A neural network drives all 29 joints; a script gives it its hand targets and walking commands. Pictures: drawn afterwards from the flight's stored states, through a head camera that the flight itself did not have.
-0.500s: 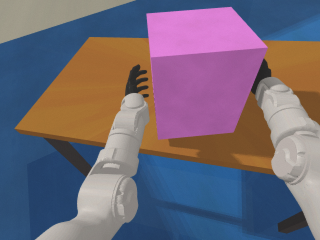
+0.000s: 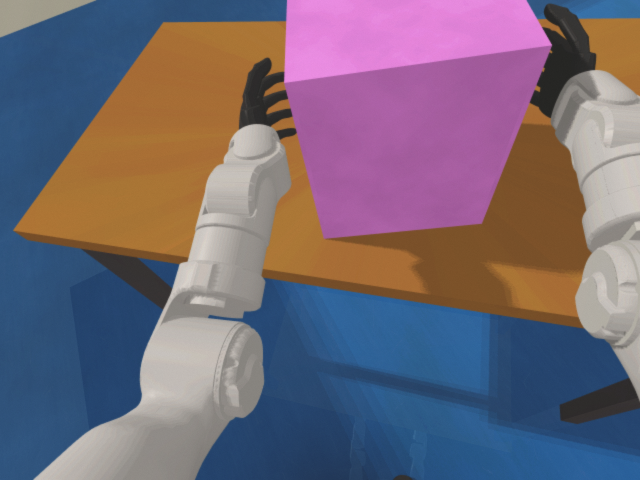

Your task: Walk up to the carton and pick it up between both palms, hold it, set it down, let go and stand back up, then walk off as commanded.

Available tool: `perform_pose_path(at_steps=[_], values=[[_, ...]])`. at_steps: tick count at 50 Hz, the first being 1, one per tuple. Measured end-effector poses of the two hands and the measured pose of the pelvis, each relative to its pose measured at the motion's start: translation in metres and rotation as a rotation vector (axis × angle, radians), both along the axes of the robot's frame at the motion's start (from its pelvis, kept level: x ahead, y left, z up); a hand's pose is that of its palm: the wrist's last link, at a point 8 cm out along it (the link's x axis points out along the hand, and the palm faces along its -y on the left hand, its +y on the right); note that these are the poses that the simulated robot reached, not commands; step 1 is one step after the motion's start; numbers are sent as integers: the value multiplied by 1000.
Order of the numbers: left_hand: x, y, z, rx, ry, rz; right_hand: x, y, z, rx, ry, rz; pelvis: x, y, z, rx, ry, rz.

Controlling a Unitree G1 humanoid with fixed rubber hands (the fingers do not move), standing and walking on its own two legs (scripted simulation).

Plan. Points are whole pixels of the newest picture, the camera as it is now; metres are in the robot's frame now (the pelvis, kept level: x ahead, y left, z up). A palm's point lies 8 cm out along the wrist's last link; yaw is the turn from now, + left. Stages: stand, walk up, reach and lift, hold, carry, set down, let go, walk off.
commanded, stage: set down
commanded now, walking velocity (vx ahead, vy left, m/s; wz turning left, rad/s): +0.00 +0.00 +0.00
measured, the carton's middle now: (393, 106) +0.55 -0.02 +0.12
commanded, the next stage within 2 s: none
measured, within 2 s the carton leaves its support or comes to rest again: neither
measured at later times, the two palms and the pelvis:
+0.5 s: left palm (234, 178) +0.42 +0.14 +0.15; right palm (630, 124) +0.47 -0.24 +0.16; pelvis -0.04 +0.00 +0.00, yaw +0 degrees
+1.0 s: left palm (199, 292) +0.29 +0.15 +0.14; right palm out of the picture +0.35 -0.25 +0.16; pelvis -0.06 +0.00 +0.00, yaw +1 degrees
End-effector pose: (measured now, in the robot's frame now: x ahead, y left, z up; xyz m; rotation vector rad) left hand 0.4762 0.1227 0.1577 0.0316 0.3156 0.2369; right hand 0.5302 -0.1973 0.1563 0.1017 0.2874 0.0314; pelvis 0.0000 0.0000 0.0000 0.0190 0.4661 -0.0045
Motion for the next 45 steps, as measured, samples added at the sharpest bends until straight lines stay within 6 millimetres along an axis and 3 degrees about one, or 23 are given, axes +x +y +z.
perform_pose_path(at_steps=[14,22,32,40,45], values=[[-16,19,-4,-6,8,24,-28,-40,5,-59,-17,-49,-14,-3,-2,3,-28,-5],[-42,20,-13,-23,30,17,-52,-45,5,-73,-29,-25,-31,-1,-4,11,-48,-15],[-88,30,-1,6,5,23,-94,-44,-8,-76,1,-1,-51,0,-3,12,-110,-9],[-131,30,5,15,-2,-10,-129,-47,0,-88,-14,18,-61,0,-1,8,-207,6],[-159,27,-5,5,30,-24,-154,-52,3,-101,9,28,-64,-3,2,8,-284,13]])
